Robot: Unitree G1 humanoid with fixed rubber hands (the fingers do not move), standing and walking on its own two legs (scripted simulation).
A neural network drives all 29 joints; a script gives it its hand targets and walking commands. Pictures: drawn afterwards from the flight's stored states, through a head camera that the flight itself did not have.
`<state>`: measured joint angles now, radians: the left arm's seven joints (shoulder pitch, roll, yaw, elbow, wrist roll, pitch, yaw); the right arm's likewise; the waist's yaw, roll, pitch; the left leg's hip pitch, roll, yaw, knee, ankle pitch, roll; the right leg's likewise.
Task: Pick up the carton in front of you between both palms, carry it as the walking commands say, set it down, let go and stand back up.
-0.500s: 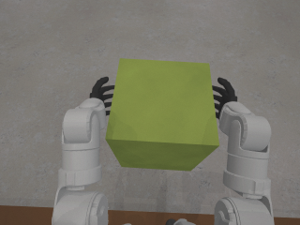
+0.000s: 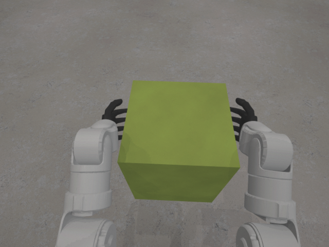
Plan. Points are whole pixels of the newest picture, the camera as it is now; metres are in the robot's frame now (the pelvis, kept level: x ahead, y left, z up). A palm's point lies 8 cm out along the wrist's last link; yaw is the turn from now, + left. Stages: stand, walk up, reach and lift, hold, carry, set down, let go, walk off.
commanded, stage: carry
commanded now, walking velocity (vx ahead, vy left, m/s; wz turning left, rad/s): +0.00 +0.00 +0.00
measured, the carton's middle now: (175, 146) +0.36 +0.01 +0.02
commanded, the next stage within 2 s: none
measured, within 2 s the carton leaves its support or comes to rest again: neither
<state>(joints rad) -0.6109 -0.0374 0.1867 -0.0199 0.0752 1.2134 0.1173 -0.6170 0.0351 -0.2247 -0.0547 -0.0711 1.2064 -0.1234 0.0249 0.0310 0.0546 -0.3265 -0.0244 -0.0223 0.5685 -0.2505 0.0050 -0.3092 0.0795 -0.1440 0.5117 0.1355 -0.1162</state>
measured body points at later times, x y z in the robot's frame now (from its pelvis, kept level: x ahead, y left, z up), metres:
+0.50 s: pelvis +0.29 +0.03 -0.11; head +0.32 +0.02 +0.34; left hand +0.68 +0.13 -0.02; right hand +0.62 -0.17 -0.02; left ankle +0.09 +0.10 -0.78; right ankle +0.41 -0.01 -0.81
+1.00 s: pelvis +0.64 +0.00 -0.12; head +0.68 -0.01 +0.33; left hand +0.98 +0.17 -0.04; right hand +0.99 -0.14 -0.04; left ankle +0.74 +0.08 -0.85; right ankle +0.46 +0.00 -0.81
